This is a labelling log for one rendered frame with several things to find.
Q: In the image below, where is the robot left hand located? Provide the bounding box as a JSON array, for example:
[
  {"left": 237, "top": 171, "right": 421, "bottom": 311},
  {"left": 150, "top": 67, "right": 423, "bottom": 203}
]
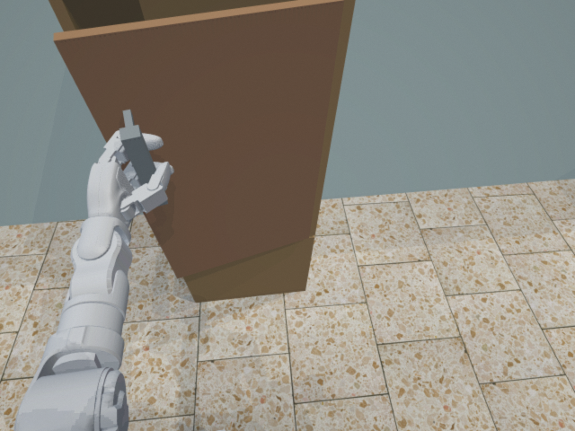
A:
[{"left": 87, "top": 130, "right": 174, "bottom": 228}]

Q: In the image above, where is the handle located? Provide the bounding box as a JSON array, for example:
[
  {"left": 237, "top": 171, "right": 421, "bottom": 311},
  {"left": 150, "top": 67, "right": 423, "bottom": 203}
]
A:
[{"left": 119, "top": 110, "right": 168, "bottom": 206}]

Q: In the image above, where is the robot left forearm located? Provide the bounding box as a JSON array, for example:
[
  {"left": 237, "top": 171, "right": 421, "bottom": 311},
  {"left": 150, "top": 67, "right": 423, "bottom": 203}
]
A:
[{"left": 14, "top": 215, "right": 132, "bottom": 431}]

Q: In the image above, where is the cupboard door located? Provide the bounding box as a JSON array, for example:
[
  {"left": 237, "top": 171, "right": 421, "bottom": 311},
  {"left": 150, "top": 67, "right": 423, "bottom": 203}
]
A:
[{"left": 53, "top": 0, "right": 344, "bottom": 279}]

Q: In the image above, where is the robot left upper arm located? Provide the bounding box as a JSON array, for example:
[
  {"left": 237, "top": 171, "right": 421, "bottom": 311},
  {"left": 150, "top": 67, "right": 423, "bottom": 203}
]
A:
[{"left": 19, "top": 367, "right": 129, "bottom": 431}]

